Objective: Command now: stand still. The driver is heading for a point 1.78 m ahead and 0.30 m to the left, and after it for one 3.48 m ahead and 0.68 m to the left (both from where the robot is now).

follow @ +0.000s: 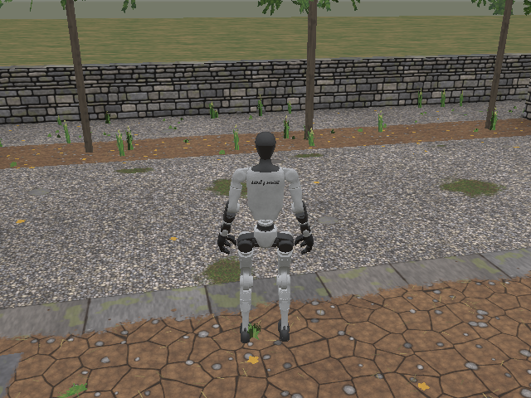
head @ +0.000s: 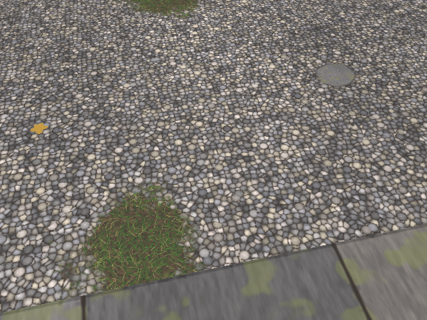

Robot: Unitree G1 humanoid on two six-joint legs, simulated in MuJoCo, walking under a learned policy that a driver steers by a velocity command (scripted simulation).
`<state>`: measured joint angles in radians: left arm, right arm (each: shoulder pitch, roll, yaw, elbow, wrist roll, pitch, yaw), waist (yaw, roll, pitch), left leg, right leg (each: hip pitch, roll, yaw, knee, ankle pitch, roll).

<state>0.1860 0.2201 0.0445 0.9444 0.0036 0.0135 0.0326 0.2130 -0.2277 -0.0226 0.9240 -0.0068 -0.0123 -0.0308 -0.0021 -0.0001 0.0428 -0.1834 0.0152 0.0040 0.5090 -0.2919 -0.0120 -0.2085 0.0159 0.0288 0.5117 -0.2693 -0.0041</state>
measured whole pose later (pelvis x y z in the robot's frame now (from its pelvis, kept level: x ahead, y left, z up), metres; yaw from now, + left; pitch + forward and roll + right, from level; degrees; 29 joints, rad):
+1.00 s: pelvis +0.19 +0.01 +0.00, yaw -1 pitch +0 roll +0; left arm 0.24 0.24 0.03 1.06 -0.01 -0.01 0.04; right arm 0.07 -0.22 -0.02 0.92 -0.01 -0.05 0.01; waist 0.02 -0.02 0.05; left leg -0.36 -0.05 0.05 0.48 -0.11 0.07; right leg -0.29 -0.01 0.04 0.98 -0.55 0.05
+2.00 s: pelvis +0.30 +0.01 -0.01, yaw +0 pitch +0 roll +0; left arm 0.42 0.22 0.05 1.11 -0.03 -0.07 0.02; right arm 0.20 -0.22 -0.05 1.07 0.03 -0.09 0.01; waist 0.00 -0.04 0.00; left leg -0.28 -0.03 0.07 0.61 -0.33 0.09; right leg -0.10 -0.04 0.01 0.57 -0.46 0.00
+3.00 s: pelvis +0.82 +0.01 +0.00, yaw +1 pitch +2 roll -2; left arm 0.39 0.25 0.06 1.03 -0.02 -0.08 0.01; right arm 0.01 -0.23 -0.04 0.87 0.02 -0.09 0.03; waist 0.07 0.03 0.01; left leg -0.56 0.07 0.01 0.52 -0.02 0.05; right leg 0.06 0.04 -0.05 0.25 -0.35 -0.01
